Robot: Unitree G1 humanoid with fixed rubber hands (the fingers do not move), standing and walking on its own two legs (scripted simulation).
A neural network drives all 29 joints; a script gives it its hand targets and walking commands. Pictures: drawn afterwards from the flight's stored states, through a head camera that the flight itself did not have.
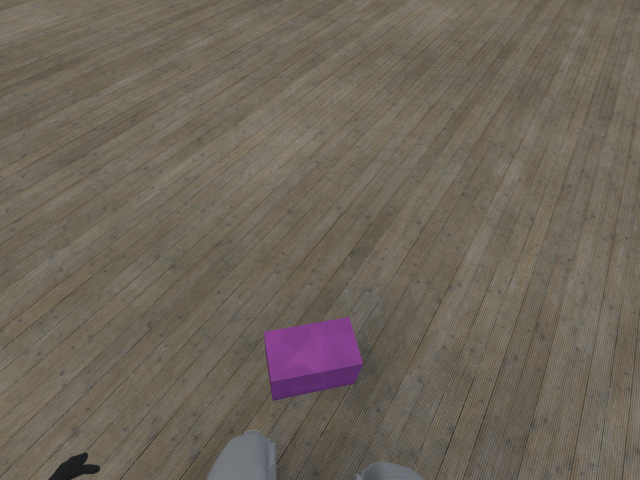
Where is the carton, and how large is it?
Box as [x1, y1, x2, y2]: [264, 317, 362, 400]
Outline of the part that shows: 348,317 264,332 272,400 354,383 362,362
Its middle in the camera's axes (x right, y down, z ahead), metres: -0.02 +0.36 +1.13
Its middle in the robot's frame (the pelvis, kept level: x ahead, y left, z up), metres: +0.50 -0.01 -0.64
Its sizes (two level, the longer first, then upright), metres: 0.251 0.142 0.165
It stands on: the floor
